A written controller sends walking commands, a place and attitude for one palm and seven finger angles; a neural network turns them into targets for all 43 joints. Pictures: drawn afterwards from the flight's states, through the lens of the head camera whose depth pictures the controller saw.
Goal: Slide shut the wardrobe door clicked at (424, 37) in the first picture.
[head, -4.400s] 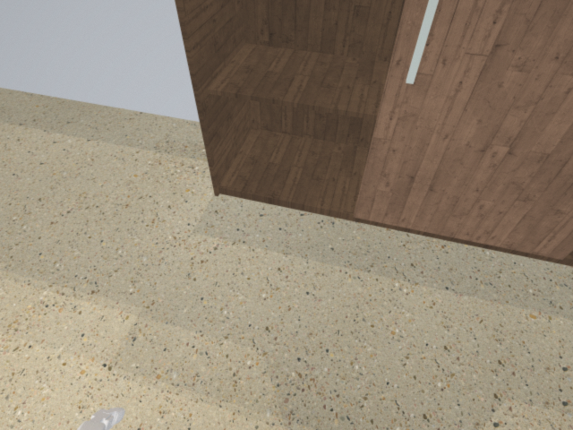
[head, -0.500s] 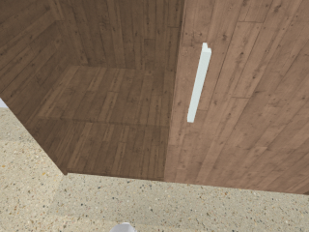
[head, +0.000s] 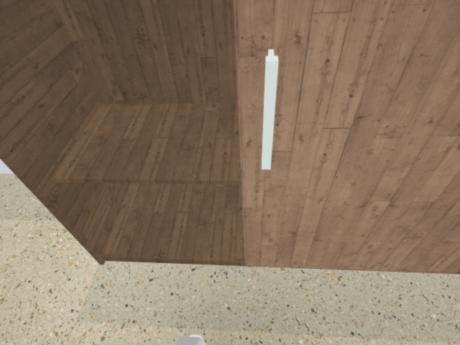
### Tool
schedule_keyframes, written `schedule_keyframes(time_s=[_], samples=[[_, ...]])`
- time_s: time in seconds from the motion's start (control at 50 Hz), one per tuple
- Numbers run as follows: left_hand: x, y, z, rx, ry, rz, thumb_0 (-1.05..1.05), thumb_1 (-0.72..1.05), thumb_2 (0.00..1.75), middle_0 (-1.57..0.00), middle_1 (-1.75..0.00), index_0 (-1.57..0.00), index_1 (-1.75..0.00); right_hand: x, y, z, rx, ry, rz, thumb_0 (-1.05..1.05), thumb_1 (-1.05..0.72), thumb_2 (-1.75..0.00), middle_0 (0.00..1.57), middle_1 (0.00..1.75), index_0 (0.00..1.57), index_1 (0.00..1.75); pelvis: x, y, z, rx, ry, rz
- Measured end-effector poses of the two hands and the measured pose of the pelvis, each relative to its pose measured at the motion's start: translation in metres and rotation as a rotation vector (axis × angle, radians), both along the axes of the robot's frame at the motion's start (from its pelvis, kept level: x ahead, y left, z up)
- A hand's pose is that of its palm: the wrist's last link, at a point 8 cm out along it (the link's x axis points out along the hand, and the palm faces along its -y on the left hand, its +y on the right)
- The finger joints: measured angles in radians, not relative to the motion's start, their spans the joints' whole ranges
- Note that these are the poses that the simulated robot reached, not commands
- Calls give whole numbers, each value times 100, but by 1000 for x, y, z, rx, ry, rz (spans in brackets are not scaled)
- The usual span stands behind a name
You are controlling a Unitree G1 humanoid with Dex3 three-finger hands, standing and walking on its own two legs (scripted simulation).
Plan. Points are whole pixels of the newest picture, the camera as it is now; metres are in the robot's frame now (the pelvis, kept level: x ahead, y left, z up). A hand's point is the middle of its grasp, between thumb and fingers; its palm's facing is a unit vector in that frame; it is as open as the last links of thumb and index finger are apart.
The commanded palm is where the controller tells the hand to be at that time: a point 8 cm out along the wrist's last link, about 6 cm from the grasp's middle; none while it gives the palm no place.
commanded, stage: come to a stop and stand still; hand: right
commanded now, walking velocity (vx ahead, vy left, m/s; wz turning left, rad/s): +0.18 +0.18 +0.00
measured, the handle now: (268, 116) +0.54 -0.05 +0.11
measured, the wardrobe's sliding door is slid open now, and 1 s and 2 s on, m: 0.67 0.67 0.67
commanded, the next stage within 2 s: look again from close up in 1.58 s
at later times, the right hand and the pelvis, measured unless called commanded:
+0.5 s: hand out of the picture -0.01 -0.15 -0.16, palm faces -0.02 +0.98 -0.21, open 7.4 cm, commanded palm none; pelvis -0.03 +0.02 +0.01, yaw +2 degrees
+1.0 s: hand out of the picture -0.05 -0.06 -0.16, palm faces +0.07 +0.99 -0.15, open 7.4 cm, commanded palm none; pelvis -0.02 +0.08 +0.02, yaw +0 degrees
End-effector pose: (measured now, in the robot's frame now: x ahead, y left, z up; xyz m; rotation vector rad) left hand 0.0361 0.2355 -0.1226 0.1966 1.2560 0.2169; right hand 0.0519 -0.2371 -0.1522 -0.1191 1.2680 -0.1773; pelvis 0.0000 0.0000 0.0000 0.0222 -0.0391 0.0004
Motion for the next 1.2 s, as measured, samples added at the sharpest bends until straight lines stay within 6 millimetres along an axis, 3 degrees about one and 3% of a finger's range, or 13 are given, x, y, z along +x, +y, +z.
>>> schedule_keyframes(time_s=[0.12,0.26,0.34,0.46,0.54,0.74,0.94,1.06,1.2], samples=[[-31,-28,16,-16,57,0,0,91,90,-20,-30,-20,-30,-48,-17,15,21,83,-26,0,-91,-90,20,30,19,30,-3,-13,21,17,25,-1],[-67,-36,16,-21,113,65,0,91,90,-20,-30,-20,-30,-94,-18,18,18,239,-7,0,-91,-90,20,30,19,30,-10,-14,24,2,38,24],[-94,-33,12,-39,169,103,0,91,90,-20,-30,-20,-30,-95,-8,21,15,256,16,0,-91,-90,20,30,19,30,-17,-8,24,-3,33,30],[-131,-17,-2,-89,245,135,0,91,90,-20,-30,-20,-30,-70,22,23,2,168,52,0,-91,-90,20,30,19,30,-27,11,19,-27,25,27],[-143,-1,-16,-130,270,138,0,91,90,-20,-30,-20,-30,-60,42,26,-40,104,57,1,-93,-90,20,30,19,30,-32,31,14,-40,12,22],[-124,26,-19,-157,242,82,0,91,90,-20,-30,-20,-30,-79,83,26,-22,110,20,1,-94,-90,20,30,19,30,-29,65,15,-25,8,5],[-90,45,-16,-123,222,38,0,91,90,-20,-30,-20,-30,-108,120,22,49,203,-34,0,-91,-90,20,30,20,30,-20,77,15,-24,16,-2],[-66,49,-16,-108,188,23,0,91,90,-20,-30,-20,-30,-111,124,21,56,222,-50,0,-90,-90,21,30,20,30,-12,77,15,-25,16,-3],[-48,50,-15,-91,162,11,1,92,90,-20,-30,-20,-30,-99,112,22,36,204,-47,0,-90,-90,20,30,20,30,-5,72,15,-26,14,-1]])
